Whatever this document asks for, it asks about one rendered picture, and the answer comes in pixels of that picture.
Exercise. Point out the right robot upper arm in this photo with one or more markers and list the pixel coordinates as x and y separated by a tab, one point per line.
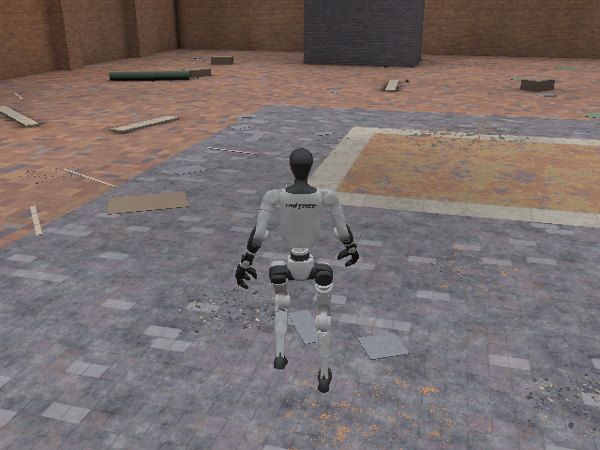
330	198

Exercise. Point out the right robot forearm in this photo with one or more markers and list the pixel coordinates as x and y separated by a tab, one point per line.
349	242

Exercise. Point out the left robot forearm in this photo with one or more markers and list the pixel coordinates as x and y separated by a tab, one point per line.
250	251

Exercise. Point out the left robot upper arm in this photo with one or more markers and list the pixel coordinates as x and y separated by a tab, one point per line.
270	198

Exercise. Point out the robot right foot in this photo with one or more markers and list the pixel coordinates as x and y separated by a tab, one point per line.
324	384

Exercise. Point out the left robot hand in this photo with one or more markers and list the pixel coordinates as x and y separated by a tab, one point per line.
241	273

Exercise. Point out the right robot hand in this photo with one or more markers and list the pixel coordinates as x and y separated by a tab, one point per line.
345	253

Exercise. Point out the robot right shin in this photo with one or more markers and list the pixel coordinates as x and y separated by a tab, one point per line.
324	348

